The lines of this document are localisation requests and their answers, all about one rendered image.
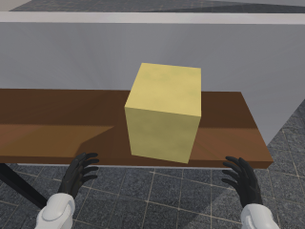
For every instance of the robot left hand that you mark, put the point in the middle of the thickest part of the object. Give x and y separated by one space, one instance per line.
74 177

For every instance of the robot left forearm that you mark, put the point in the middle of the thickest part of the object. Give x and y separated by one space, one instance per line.
57 214

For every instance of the robot right hand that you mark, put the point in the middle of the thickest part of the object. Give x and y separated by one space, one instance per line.
246 183

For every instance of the carton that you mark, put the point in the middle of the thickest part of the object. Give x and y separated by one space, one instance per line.
163 111

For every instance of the robot right forearm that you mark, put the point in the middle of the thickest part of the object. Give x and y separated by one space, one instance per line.
257 216

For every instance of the table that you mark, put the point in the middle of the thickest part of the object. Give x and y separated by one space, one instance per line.
54 126

